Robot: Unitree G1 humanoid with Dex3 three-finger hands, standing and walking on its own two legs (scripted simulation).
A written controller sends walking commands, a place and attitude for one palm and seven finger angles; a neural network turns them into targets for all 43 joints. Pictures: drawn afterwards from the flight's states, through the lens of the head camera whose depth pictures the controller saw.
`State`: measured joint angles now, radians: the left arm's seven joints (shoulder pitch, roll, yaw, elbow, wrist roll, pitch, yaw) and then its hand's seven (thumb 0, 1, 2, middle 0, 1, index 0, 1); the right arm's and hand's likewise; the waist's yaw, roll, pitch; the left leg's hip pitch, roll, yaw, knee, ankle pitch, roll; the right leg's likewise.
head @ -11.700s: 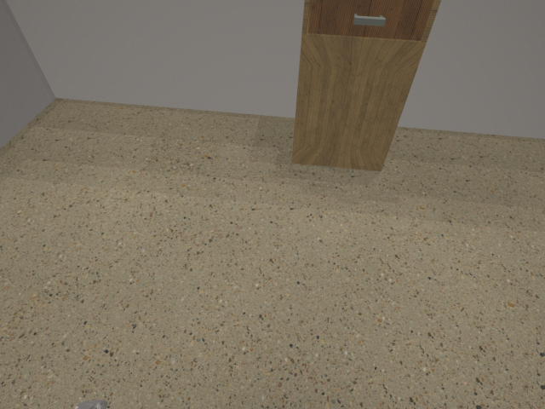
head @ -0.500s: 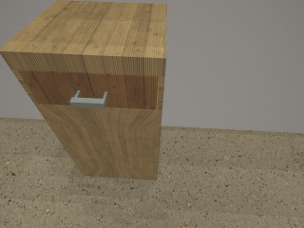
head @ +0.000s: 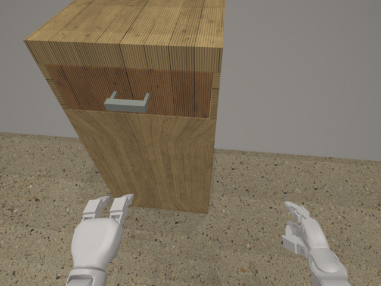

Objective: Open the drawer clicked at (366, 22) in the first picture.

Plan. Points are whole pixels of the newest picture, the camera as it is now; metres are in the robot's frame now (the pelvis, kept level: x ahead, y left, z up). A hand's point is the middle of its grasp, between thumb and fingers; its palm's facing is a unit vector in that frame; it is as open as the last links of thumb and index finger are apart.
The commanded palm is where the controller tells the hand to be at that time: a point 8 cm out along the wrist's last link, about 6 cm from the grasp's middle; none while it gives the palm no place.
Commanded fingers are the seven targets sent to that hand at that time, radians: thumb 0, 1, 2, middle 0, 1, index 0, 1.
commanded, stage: raise the hand with hooked fingers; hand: left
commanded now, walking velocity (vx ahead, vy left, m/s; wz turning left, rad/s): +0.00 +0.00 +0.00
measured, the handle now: (128, 100) +0.56 +0.28 +0.06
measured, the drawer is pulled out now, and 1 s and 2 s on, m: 0.00 0.00 0.00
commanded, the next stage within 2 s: move the hooked fingers above the handle in 1.44 s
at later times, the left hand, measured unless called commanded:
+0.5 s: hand (88, 192) +0.25 +0.25 +0.07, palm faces +0.07 -0.10 -0.99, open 11.8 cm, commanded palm +0.23 +0.25 +0.14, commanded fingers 0.00 -0.24 0.41 -0.28 -1.03 -0.28 -1.03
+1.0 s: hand (67, 136) +0.31 +0.28 +0.17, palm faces +0.09 -0.04 -0.99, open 13.8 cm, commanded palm +0.28 +0.28 +0.23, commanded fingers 0.00 -0.50 0.30 -0.30 -1.20 -0.30 -1.20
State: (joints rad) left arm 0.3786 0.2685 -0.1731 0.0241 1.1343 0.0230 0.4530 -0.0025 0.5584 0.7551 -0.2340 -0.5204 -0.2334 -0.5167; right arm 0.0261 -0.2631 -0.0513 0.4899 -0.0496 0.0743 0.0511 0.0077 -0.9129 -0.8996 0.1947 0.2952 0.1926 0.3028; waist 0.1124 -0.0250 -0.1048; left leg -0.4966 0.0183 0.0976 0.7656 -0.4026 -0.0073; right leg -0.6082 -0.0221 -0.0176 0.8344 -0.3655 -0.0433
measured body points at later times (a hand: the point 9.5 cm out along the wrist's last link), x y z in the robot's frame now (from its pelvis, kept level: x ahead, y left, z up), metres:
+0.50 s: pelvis +0.00 +0.02 +0.03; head +0.02 -0.01 +0.47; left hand +0.24 +0.25 +0.13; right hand +0.18 -0.20 -0.09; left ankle -0.01 +0.13 -0.70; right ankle +0.03 -0.09 -0.70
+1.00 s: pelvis +0.02 +0.03 +0.04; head +0.03 -0.01 +0.49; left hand +0.30 +0.28 +0.22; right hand +0.25 -0.16 -0.06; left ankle -0.01 +0.13 -0.70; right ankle +0.03 -0.09 -0.70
